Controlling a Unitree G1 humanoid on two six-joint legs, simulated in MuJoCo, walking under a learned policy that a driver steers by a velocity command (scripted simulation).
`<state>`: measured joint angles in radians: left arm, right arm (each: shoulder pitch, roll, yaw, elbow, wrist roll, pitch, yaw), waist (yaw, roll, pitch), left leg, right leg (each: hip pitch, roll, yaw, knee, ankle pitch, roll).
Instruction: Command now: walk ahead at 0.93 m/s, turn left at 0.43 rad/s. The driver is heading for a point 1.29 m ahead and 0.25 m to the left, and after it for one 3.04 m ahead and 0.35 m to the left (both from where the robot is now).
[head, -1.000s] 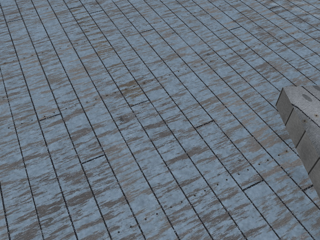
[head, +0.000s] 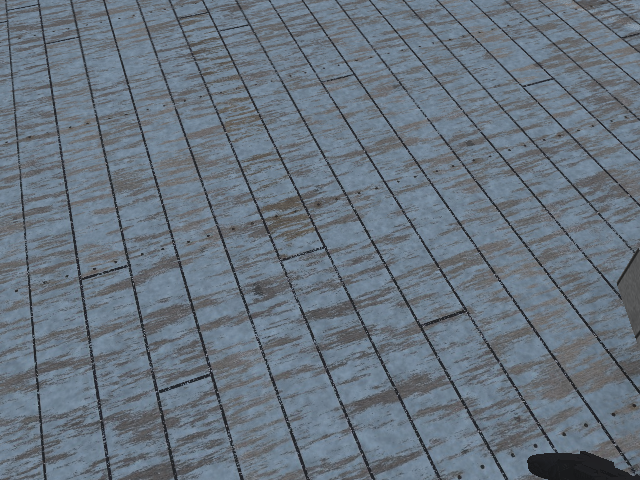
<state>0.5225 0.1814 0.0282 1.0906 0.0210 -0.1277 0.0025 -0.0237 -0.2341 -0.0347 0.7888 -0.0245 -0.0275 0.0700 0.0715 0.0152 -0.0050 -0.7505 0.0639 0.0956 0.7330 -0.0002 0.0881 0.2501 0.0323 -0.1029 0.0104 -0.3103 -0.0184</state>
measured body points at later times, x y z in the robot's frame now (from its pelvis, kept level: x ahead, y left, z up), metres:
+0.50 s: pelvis +0.46 +0.08 +0.00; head +0.50 +0.10 +0.44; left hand +0.67 +0.35 -0.05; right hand +0.49 -0.21 -0.12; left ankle +0.25 +0.07 -0.72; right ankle +0.73 +0.01 -0.69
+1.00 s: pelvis +0.88 +0.27 -0.01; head +0.90 +0.28 +0.44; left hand +0.73 +0.51 -0.14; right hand +1.20 +0.16 -0.05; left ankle +0.91 +0.41 -0.73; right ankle +0.75 +0.07 -0.66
